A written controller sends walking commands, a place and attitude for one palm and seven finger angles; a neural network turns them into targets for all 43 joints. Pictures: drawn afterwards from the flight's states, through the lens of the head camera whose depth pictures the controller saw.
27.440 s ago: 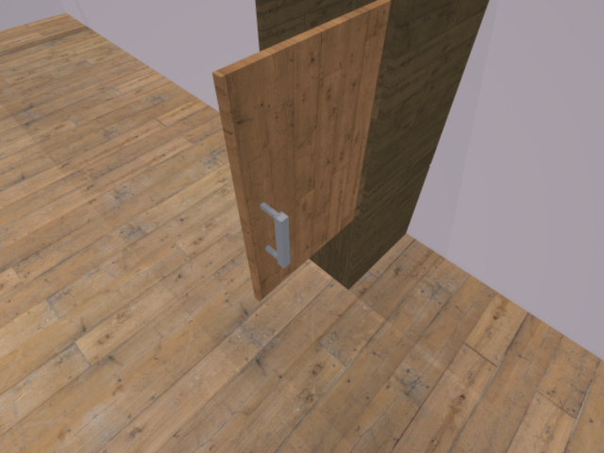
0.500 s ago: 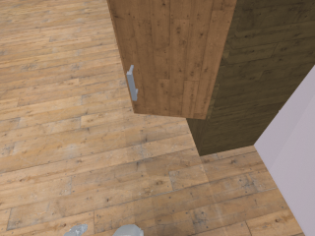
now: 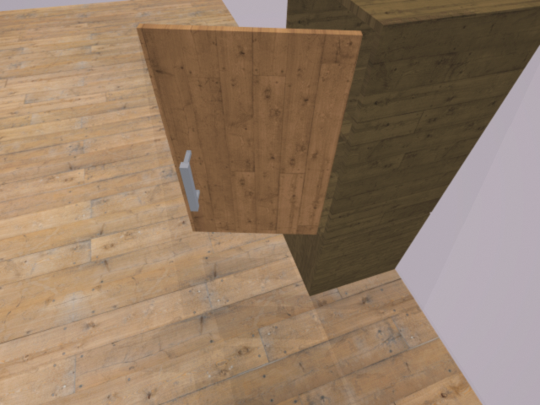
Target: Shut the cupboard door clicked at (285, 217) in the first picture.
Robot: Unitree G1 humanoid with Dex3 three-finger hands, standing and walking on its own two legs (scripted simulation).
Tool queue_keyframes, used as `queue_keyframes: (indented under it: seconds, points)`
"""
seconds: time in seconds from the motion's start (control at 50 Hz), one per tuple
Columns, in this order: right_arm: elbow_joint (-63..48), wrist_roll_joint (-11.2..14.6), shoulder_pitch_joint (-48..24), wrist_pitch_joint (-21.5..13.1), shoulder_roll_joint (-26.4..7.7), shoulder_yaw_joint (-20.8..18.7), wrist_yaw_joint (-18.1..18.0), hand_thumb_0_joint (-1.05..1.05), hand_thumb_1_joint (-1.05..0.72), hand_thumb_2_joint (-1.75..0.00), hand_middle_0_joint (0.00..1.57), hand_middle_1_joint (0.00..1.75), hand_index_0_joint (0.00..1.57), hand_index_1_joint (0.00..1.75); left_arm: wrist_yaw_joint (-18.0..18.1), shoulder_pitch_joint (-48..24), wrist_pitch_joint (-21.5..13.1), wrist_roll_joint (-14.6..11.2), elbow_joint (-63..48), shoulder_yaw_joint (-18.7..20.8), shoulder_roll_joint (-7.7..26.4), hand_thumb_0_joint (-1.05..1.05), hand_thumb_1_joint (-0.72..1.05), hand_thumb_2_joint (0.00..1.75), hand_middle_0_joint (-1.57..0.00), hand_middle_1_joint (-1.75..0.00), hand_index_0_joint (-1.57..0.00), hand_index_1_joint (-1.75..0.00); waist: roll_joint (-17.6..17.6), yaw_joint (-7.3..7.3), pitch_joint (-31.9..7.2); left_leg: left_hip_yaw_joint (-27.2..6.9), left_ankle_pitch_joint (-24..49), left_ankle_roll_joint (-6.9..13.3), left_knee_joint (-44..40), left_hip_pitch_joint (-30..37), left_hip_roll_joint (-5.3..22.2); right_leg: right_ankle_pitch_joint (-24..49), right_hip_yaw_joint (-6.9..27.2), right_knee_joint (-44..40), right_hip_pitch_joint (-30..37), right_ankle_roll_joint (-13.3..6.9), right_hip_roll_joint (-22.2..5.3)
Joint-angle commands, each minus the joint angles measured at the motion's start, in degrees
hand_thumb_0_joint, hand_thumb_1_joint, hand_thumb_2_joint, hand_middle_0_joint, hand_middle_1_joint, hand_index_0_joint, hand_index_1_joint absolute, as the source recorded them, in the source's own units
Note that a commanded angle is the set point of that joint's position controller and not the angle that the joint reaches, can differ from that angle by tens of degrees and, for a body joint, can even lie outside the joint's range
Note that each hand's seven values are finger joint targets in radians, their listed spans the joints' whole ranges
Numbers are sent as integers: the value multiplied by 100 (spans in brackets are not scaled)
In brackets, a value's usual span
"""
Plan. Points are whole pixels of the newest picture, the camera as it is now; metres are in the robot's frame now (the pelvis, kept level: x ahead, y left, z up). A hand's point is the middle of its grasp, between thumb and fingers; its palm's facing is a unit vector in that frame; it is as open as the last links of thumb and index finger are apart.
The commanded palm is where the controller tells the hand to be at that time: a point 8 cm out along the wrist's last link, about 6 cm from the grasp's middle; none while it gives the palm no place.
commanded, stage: take the last steps up to it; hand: left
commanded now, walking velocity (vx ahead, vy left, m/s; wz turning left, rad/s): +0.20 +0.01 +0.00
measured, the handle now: (191, 182) +0.61 +0.20 -0.10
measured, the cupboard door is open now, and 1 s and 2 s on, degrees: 71 71 71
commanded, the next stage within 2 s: come to a stop and stand still in 0.20 s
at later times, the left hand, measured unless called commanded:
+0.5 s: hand out of the picture +0.09 +0.14 -0.20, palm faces +0.10 -0.99 -0.14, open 7.4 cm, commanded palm none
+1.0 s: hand (190, 397) +0.17 +0.14 -0.17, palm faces +0.03 -0.97 -0.23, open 7.4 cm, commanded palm none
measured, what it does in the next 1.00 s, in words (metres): walks ahead: right foot, then left foot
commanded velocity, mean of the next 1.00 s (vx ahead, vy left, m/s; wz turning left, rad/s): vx -0.02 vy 0.03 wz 0.00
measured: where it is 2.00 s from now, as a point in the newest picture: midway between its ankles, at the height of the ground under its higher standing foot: outside the picture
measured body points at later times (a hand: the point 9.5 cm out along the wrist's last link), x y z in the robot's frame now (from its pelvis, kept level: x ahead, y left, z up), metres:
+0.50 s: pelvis +0.13 -0.01 -0.01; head +0.16 +0.01 +0.43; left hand +0.08 +0.20 -0.18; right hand +0.22 -0.23 -0.16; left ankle +0.17 +0.09 -0.74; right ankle +0.03 -0.12 -0.74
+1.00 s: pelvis +0.12 -0.05 +0.00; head +0.15 -0.06 +0.45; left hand +0.17 +0.19 -0.15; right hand +0.14 -0.31 -0.16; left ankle +0.09 +0.07 -0.73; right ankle +0.10 -0.15 -0.74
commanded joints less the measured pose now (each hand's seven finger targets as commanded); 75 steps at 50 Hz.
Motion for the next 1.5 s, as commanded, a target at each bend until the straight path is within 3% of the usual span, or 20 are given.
queue_keyframes:
  seconds: [0.0,0.04,0.06,0.18,0.32,0.38,0.48,0.58,0.68,0.72,0.74,0.78,0.94,1.0,1.02,1.04,1.08,1.16,1.26,1.48]
  points:
    - [-95,93,3,-33,-859,-249,9,0,-90,-90,20,30,20,30,39,481,-234,8,-107,105,320,0,90,90,-20,-30,-20,-30,364,417,64,-582,-633,495,-210,-963,729,701,-202,-1528,1535,-51,121]
    - [-252,159,2,-61,-341,-143,83,0,-90,-90,20,30,20,30,143,1175,-320,32,147,253,1046,0,90,90,-20,-30,-20,-30,-1331,671,162,262,-1556,67,1531,-2688,-246,-532,1976,-2575,2753,-740,-1506]
    - [-360,119,-288,-20,-519,-190,75,0,-90,-90,20,30,20,30,187,1480,-339,-13,208,304,1193,0,90,90,-20,-30,-20,-30,-1511,816,77,-11,-2042,59,2719,-2764,-151,-1110,2884,-3187,2344,-1209,-2113]
    - [-87,87,-173,10,-123,-174,124,0,-90,-90,20,30,20,30,273,676,-513,-12,179,64,314,0,90,90,-20,-30,-20,-30,-562,147,162,-339,-437,-81,2990,-2300,161,2496,751,-2776,1493,-1043,-1368]
    - [-151,137,-478,-43,-118,-66,101,0,-90,-90,20,30,20,30,341,697,-487,-47,440,-6,310,0,90,90,-20,-30,-20,-30,-621,98,73,-202,711,-79,877,-1093,-81,3491,286,-2095,1398,-708,-1045]
    - [41,109,-36,-116,-706,-120,-6,0,-90,-90,20,30,20,30,476,1220,-338,-82,532,-120,22,0,90,90,-20,-30,-20,-30,378,131,-564,-1106,4900,439,690,619,903,1536,52,-1285,674,-59,-384]
    - [-78,198,-534,90,-985,-199,-229,0,-90,-90,20,30,20,30,477,1171,-56,-90,442,-98,250,0,90,90,-20,-30,-20,-30,1044,151,-458,-1534,6228,1012,273,561,1487,-274,5,-528,536,140,-183]
    - [-351,97,-844,233,-1237,-415,-224,0,-90,-90,20,30,20,30,397,842,56,-44,-16,53,282,0,90,90,-20,-30,-20,-30,793,101,-922,-1549,5178,1360,238,700,1764,-1078,296,680,-90,67,-4]
    - [-657,128,-1523,308,-994,-400,-76,0,-90,-90,20,30,20,30,347,1268,35,21,-74,109,296,0,90,90,-20,-30,-20,-30,304,510,-740,-882,1115,665,300,-1246,966,705,152,-1115,1456,14,-22]
    - [-759,187,-1447,395,-436,-305,79,0,-90,-90,20,30,20,30,339,684,-74,91,-264,119,922,0,90,90,-20,-30,-20,-30,-1425,311,-45,-270,-1126,-32,1347,-1545,-253,-680,1985,-2946,380,-627,-1558]
    - [-728,152,-1380,440,-511,-315,134,0,-90,-90,20,30,20,30,327,319,-73,65,-419,110,1081,0,90,90,-20,-30,-20,-30,-1133,319,119,-404,-1274,-29,1939,-1038,-276,-1719,2113,-3326,-440,-874,-1762]
    - [-600,112,-1409,440,-562,-304,133,0,-90,-90,20,30,20,30,327,11,-150,46,-386,55,912,0,90,90,-20,-30,-20,-30,-1307,270,669,-702,-933,30,2400,-1469,-186,-942,2132,-3233,-380,-858,-1538]
    - [-316,197,-773,210,-550,-171,32,0,-90,-90,20,30,20,30,392,416,-256,-38,-20,109,1034,0,90,90,-20,-30,-20,-30,-882,390,-402,-424,-305,-185,496,-1101,-279,4549,1146,-1520,2123,-853,-1434]
    - [-138,153,-560,124,-784,-172,-13,0,-90,-90,20,30,20,30,404,369,-209,-113,20,36,734,0,90,90,-20,-30,-20,-30,-268,366,-658,-723,2321,13,75,142,228,3398,655,-1285,1414,-310,-802]
    - [-131,149,-574,132,-849,-186,-19,0,-90,-90,20,30,20,30,420,360,-181,-84,7,13,651,0,90,90,-20,-30,-20,-30,-191,364,-613,-692,2336,57,216,151,384,2665,566,-1457,1246,-241,-663]
    - [-684,99,-966,64,-1344,-238,-29,0,-90,-90,20,30,20,30,438,128,-317,-74,-333,-77,1679,0,90,90,-20,-30,-20,-30,564,213,346,-938,1243,163,-123,-155,40,1013,630,-1560,820,-318,-352]
    - [-791,63,-966,33,-803,-254,-5,0,-90,-90,20,30,20,30,442,279,-275,-95,-374,-95,979,0,90,90,-20,-30,-20,-30,945,251,-397,-959,990,200,443,-572,91,970,829,-1321,909,-333,-603]
    - [-871,89,-685,12,-720,-235,2,0,-90,-90,20,30,20,30,466,324,-329,-51,-405,-134,882,0,90,90,-20,-30,-20,-30,-474,155,-560,-759,837,162,709,-690,-29,2016,978,-1321,1054,-355,-802]
    - [-791,106,-746,-23,-924,-251,-22,0,-90,-90,20,30,20,30,500,452,-253,-47,-446,-189,759,0,90,90,-20,-30,-20,-30,218,218,-409,-908,2563,316,612,-298,280,1970,437,-914,829,-123,-390]
    - [-662,118,-1080,15,-991,-209,23,0,-90,-90,20,30,20,30,463,393,-176,-35,-417,-216,771,0,90,90,-20,-30,-20,-30,17,230,-118,-981,1471,342,14,-381,268,1314,414,-1218,812,34,-347]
